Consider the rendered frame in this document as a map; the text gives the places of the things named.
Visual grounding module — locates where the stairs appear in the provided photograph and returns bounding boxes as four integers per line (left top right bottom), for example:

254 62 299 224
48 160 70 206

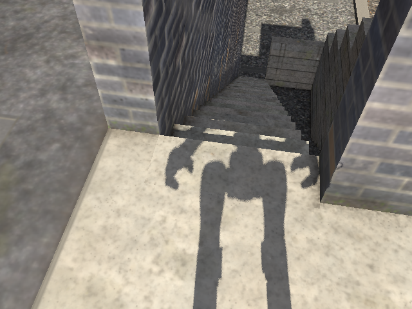
171 76 309 155

